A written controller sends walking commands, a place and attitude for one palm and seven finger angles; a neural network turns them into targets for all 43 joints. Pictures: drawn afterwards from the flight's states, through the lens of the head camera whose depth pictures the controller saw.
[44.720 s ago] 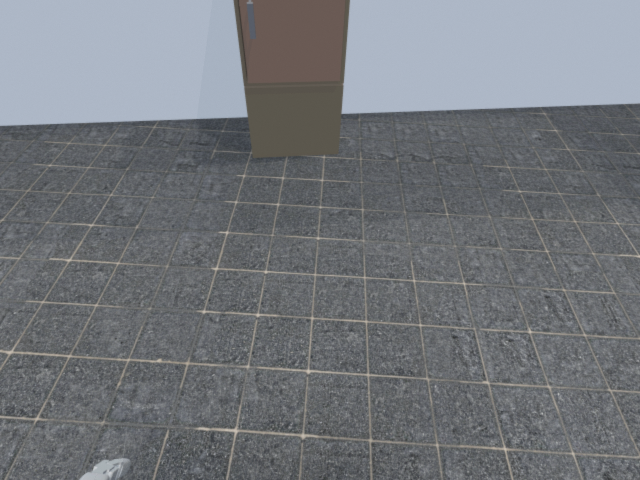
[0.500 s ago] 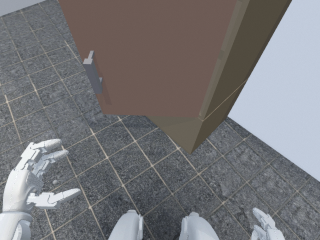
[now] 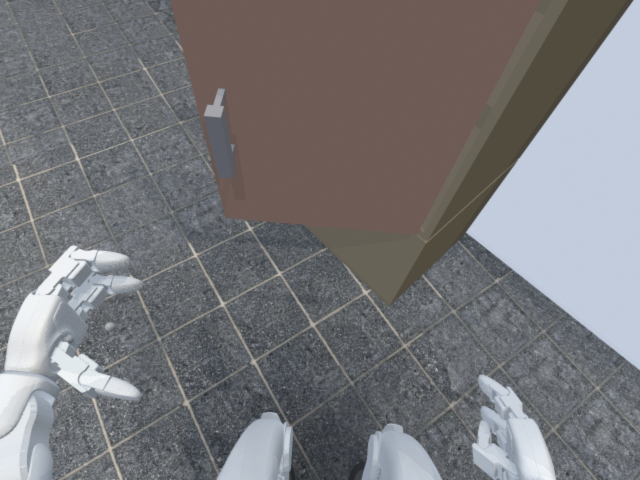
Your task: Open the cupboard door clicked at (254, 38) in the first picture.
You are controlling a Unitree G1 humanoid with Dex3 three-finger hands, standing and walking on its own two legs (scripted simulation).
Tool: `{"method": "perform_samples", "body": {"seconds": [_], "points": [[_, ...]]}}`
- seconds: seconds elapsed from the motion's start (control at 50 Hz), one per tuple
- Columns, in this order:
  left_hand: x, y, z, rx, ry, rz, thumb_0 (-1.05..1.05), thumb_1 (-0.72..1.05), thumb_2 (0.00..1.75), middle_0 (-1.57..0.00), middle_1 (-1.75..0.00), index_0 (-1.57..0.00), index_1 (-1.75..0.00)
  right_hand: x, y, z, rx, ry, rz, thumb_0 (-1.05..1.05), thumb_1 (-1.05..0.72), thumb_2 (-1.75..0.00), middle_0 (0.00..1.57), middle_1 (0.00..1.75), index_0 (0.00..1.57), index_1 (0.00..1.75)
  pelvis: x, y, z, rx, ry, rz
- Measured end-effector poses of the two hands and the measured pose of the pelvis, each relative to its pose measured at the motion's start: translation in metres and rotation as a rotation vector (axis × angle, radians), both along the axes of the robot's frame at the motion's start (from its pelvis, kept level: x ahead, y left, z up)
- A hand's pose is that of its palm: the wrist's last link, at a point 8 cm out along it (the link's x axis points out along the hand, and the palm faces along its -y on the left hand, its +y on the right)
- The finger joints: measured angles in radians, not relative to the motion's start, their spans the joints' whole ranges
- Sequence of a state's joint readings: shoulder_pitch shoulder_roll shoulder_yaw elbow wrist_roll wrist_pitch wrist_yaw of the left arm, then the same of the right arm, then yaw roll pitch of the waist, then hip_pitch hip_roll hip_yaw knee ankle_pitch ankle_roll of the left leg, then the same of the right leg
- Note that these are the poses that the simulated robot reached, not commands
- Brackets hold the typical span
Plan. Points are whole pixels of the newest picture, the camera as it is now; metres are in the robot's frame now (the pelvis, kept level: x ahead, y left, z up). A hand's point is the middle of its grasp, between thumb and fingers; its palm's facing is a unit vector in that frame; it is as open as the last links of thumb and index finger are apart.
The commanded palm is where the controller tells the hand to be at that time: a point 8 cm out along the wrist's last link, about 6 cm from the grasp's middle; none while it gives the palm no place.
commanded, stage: raise the hand with hooked fingers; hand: left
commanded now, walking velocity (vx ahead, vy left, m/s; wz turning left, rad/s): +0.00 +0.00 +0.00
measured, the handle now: (223, 134) +0.58 +0.20 +0.03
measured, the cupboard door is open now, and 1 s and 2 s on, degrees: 44 44 44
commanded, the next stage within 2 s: move the hooked fingers beside the handle in 0.62 s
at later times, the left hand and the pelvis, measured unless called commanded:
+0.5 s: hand (117, 307) +0.29 +0.26 +0.03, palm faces +0.02 -1.00 -0.05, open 14.0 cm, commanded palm +0.27 +0.31 +0.04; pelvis +0.00 -0.01 +0.00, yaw +0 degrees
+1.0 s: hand (139, 270) +0.34 +0.25 +0.03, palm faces +0.03 -1.00 -0.04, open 14.0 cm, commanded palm +0.32 +0.30 +0.04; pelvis +0.00 -0.03 -0.01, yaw -1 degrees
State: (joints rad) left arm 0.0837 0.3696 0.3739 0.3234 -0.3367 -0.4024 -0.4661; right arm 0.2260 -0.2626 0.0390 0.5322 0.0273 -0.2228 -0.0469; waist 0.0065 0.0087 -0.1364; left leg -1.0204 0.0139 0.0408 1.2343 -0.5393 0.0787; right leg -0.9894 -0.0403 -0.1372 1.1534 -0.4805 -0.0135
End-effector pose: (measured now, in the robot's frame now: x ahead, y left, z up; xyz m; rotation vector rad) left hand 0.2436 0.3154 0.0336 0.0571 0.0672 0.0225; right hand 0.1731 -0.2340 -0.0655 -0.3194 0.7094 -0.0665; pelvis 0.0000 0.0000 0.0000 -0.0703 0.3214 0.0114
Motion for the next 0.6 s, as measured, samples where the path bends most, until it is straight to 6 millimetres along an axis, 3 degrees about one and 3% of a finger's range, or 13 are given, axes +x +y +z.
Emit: {"method": "perform_samples", "body": {"seconds": [0.18, 0.38, 0.6], "points": [[0.025, 0.019, 0.003, 0.000, 0.002, -0.007, -0.01, -0.50, 0.30, -0.30, -1.20, -0.30, -1.20, -0.014, -0.012, -0.007, -0.024, 0.074, -0.044, 0.02, -0.90, -0.90, 0.20, 0.30, 0.21, 0.30, 0.004, 0.002, -0.001, -0.006, 0.021, -0.004], [0.025, 0.009, 0.001, -0.015, -0.003, -0.001, -0.01, -0.50, 0.30, -0.30, -1.20, -0.30, -1.20, -0.024, -0.025, -0.004, -0.032, 0.091, -0.070, 0.02, -0.90, -0.90, 0.20, 0.30, 0.21, 0.30, 0.006, -0.003, 0.001, 0.002, 0.029, -0.014], [0.022, -0.007, 0.003, 0.006, -0.001, -0.026, -0.01, -0.50, 0.30, -0.30, -1.20, -0.30, -1.20, -0.017, -0.029, -0.006, -0.013, 0.071, -0.067, 0.02, -0.90, -0.90, 0.20, 0.30, 0.21, 0.30, 0.005, -0.013, 0.000, 0.006, 0.022, -0.011]]}}
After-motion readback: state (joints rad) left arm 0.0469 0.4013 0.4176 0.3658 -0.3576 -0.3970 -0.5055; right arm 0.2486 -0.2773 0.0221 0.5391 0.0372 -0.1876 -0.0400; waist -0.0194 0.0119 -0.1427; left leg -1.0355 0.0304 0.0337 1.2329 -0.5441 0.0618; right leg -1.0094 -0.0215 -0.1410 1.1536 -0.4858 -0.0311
